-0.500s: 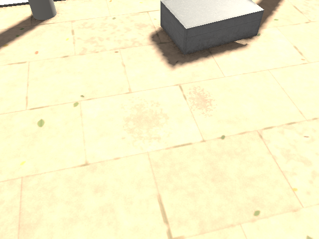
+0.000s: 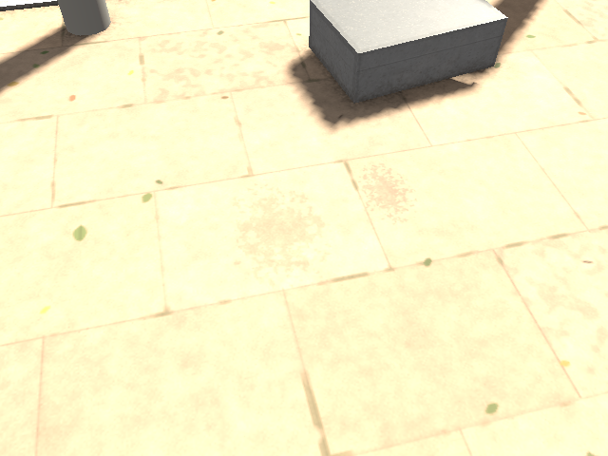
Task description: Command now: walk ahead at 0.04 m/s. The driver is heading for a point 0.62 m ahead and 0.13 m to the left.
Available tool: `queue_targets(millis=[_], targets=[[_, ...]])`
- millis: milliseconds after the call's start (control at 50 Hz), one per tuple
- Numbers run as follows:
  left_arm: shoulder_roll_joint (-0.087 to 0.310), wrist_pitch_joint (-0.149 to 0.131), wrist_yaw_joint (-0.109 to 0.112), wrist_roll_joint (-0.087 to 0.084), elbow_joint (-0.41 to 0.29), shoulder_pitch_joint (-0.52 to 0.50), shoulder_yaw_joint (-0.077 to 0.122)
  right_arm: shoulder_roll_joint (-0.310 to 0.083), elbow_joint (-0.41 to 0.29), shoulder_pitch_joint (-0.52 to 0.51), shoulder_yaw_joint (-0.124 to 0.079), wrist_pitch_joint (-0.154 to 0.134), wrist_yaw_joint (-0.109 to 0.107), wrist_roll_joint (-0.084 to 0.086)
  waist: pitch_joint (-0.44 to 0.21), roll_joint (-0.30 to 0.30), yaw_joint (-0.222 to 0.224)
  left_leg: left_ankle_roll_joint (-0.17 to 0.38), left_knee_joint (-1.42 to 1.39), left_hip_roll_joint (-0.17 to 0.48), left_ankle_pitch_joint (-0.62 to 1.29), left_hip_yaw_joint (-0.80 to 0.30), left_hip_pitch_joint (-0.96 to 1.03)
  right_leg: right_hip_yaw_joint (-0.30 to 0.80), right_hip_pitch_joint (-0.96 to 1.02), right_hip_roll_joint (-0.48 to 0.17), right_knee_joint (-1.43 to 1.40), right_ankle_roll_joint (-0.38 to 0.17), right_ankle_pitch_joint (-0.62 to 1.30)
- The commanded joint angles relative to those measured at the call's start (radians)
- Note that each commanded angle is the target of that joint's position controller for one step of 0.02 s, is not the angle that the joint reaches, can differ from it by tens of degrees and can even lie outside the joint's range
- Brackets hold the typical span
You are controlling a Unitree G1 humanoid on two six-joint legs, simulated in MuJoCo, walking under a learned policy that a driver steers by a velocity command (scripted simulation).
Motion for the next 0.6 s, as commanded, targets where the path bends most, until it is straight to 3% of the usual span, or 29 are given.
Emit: queue_targets(millis=[20, 60, 100, 160, 200, 220, 260, 280, 300, 320, 340, 360, 380, 400, 420, 460, 520, 560, 600], targets=[[0.079, -0.004, 0.003, 0.0, -0.008, 0.067, 0.012, -0.08, -0.006, 0.083, -0.014, -0.004, -0.003, 0.0, -0.012, 0.007, 0.001, 0.023, -0.093, -0.005, -0.023, 0.011, -0.038, 0.0, 0.03, -0.008, -0.08, -0.035, 0.04], [0.102, -0.005, 0.005, -0.012, -0.008, 0.081, 0.022, -0.104, -0.014, 0.074, -0.024, -0.002, -0.008, 0.013, 0.044, 0.016, 0.007, 0.055, -0.068, -0.019, -0.342, 0.012, -0.099, -0.009, -0.042, 0.013, -0.065, -0.062, -0.346], [0.102, -0.025, 0.002, -0.016, -0.022, 0.084, 0.024, -0.098, -0.033, 0.069, -0.026, -0.019, -0.007, 0.022, 0.121, 0.002, 0.008, 0.086, -0.054, 0.006, -0.459, -0.025, -0.168, 0.048, -0.114, -0.024, -0.091, -0.096, -0.488], [0.123, -0.064, -0.013, -0.027, -0.009, 0.175, 0.035, -0.06, -0.06, 0.036, -0.022, -0.059, 0.01, 0.024, 0.107, -0.073, 0.041, 0.08, 0.082, -0.009, -0.315, 0.011, -0.261, 0.209, -0.013, -0.127, -0.158, -0.161, -0.496], [0.167, -0.077, -0.022, -0.031, -0.001, 0.23, 0.048, -0.021, -0.087, 0.004, -0.014, -0.079, 0.026, 0.03, 0.087, -0.18, 0.047, 0.086, 0.24, -0.038, -0.184, 0.049, -0.287, 0.449, 0.028, -0.267, -0.289, -0.248, -0.556], [0.166, -0.082, -0.023, -0.026, -0.015, 0.204, 0.048, -0.033, -0.095, -0.002, -0.016, -0.087, 0.032, 0.034, 0.103, -0.173, 0.033, 0.107, 0.271, -0.021, -0.18, 0.024, -0.261, 0.494, -0.018, -0.296, -0.316, -0.263, -0.523], [0.174, -0.09, -0.027, -0.034, -0.063, 0.081, 0.047, -0.025, -0.077, 0.079, -0.016, -0.1, 0.039, 0.04, 0.115, -0.176, -0.049, 0.149, 0.1, -0.004, -0.174, 0.015, -0.117, 0.398, -0.107, -0.263, -0.276, -0.221, -0.399], [0.161, -0.088, -0.028, -0.041, -0.095, -0.003, 0.044, -0.047, -0.036, 0.174, -0.026, -0.102, 0.039, 0.036, 0.11, -0.133, -0.103, 0.152, -0.045, -0.015, -0.102, 0.014, 0.071, 0.27, -0.208, -0.182, -0.199, -0.165, -0.281], [0.128, -0.094, -0.029, -0.038, -0.126, -0.072, 0.039, -0.114, 0.014, 0.304, -0.051, -0.098, 0.035, 0.025, 0.078, 0.002, -0.149, 0.152, -0.107, 0.057, -0.065, -0.108, 0.259, 0.119, -0.343, -0.083, 0.035, -0.101, -0.106], [0.077, -0.115, -0.028, -0.027, -0.171, -0.096, 0.027, -0.253, 0.039, 0.451, -0.089, -0.099, 0.041, 0.026, 0.012, 0.309, -0.182, 0.24, -0.264, 0.269, -0.067, -0.475, 0.433, -0.058, -0.525, 0.049, 0.391, -0.033, -0.064], [0.097, -0.133, -0.032, -0.015, -0.171, -0.09, 0.03, -0.214, 0.027, 0.442, -0.074, -0.105, 0.047, 0.008, 0.012, 0.313, -0.156, 0.309, -0.292, 0.378, -0.031, -0.673, 0.437, 0.006, -0.654, 0.037, 0.587, -0.042, -0.247], [0.111, -0.14, -0.042, -0.021, -0.155, -0.061, 0.035, -0.137, -0.001, 0.353, -0.051, -0.111, 0.043, 0.003, 0.061, 0.183, -0.1, 0.294, -0.261, 0.362, 0.032, -0.576, 0.423, 0.049, -0.714, -0.03, 0.703, -0.062, -0.203], [0.103, -0.141, -0.052, -0.031, -0.14, -0.039, 0.034, -0.11, -0.023, 0.296, -0.041, -0.111, 0.046, 0.002, 0.064, 0.131, -0.073, 0.261, -0.259, 0.312, 0.085, -0.453, 0.409, 0.042, -0.722, -0.061, 0.728, -0.076, -0.118], [0.107, -0.145, -0.054, -0.029, -0.144, -0.058, 0.04, -0.11, -0.029, 0.267, -0.036, -0.107, 0.052, 0.006, 0.075, 0.084, -0.061, 0.232, -0.274, 0.283, 0.162, -0.37, 0.398, 0.025, -0.736, -0.084, 0.701, -0.082, -0.048], [0.117, -0.146, -0.055, -0.022, -0.152, -0.087, 0.049, -0.089, -0.027, 0.261, -0.025, -0.099, 0.054, 0.006, 0.08, 0.075, -0.055, 0.202, -0.28, 0.258, 0.289, -0.289, 0.38, 0.011, -0.719, -0.103, 0.657, -0.083, 0.001], [0.066, -0.14, -0.063, -0.026, -0.166, -0.105, 0.042, -0.084, -0.022, 0.283, -0.016, -0.077, 0.046, 0.003, 0.072, 0.079, -0.043, 0.184, -0.3, 0.219, 0.379, -0.203, 0.325, -0.024, -0.672, -0.096, 0.583, -0.066, 0.055], [0.028, -0.124, -0.071, -0.016, -0.225, -0.238, 0.022, -0.118, -0.047, 0.242, -0.014, -0.071, 0.027, -0.002, 0.11, 0.073, -0.045, 0.177, -0.35, 0.166, 0.384, -0.101, 0.15, -0.07, -0.536, -0.06, 0.329, -0.033, 0.202], [0.034, -0.118, -0.077, -0.017, -0.263, -0.321, 0.014, -0.154, -0.045, 0.26, -0.021, -0.077, 0.02, 0.004, 0.124, 0.098, -0.058, 0.184, -0.399, 0.17, 0.378, -0.08, 0.08, -0.105, -0.422, -0.029, 0.207, -0.033, 0.269], [0.065, -0.116, -0.084, -0.023, -0.292, -0.361, 0.015, -0.165, -0.034, 0.272, -0.028, -0.082, 0.016, 0.019, 0.138, 0.113, -0.047, 0.183, -0.41, 0.194, 0.394, -0.07, 0.117, -0.09, -0.387, -0.028, 0.133, -0.054, 0.295]])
